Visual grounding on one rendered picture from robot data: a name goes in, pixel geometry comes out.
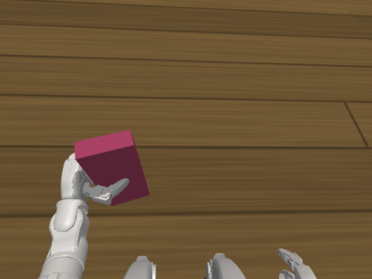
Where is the carton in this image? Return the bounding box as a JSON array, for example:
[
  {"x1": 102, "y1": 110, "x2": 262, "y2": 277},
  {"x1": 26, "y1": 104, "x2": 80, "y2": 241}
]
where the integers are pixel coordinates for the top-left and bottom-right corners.
[{"x1": 74, "y1": 130, "x2": 149, "y2": 206}]

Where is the left robot arm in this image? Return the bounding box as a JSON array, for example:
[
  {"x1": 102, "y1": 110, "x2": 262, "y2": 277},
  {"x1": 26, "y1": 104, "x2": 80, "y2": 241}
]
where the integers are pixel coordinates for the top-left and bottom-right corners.
[{"x1": 38, "y1": 198, "x2": 90, "y2": 279}]

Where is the right robot hand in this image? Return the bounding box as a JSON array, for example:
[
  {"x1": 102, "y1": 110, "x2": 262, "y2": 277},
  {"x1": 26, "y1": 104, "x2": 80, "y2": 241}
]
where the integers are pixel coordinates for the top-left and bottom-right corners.
[{"x1": 278, "y1": 248, "x2": 317, "y2": 279}]

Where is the left robot hand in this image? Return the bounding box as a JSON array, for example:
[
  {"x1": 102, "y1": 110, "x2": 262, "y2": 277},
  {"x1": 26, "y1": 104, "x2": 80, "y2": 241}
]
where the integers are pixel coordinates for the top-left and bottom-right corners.
[{"x1": 60, "y1": 153, "x2": 130, "y2": 205}]

